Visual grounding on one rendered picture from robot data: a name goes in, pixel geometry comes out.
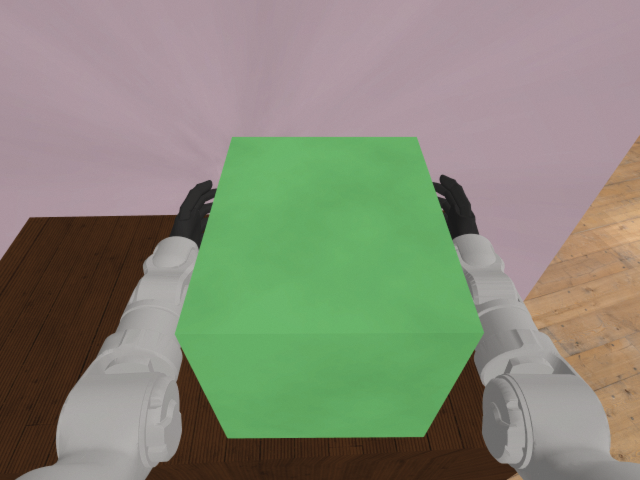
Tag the carton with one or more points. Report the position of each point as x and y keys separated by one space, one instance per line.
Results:
x=327 y=299

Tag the right robot hand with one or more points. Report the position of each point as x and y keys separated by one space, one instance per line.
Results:
x=458 y=214

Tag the left robot hand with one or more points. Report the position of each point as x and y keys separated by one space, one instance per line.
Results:
x=189 y=222

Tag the right robot forearm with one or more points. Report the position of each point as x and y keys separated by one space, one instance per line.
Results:
x=511 y=343

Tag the left robot forearm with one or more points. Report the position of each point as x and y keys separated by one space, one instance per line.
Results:
x=145 y=339

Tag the left robot upper arm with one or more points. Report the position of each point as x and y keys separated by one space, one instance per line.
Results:
x=116 y=427

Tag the right robot upper arm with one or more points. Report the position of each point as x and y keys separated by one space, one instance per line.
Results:
x=549 y=427

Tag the pedestal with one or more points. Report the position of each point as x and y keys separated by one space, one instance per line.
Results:
x=64 y=285

